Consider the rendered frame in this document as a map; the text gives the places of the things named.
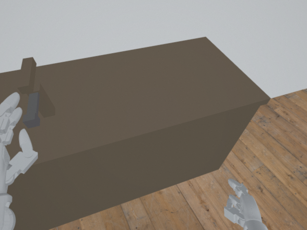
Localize robot left forearm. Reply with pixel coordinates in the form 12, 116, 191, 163
0, 193, 16, 230

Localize tap lever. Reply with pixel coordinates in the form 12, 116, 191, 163
23, 92, 40, 128

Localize right robot hand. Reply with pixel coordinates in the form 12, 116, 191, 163
224, 179, 262, 227

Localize robot right forearm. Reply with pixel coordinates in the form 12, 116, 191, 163
243, 220, 268, 230

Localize counter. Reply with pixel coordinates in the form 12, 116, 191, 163
0, 37, 271, 230

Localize left robot hand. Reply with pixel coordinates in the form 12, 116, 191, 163
0, 92, 38, 194

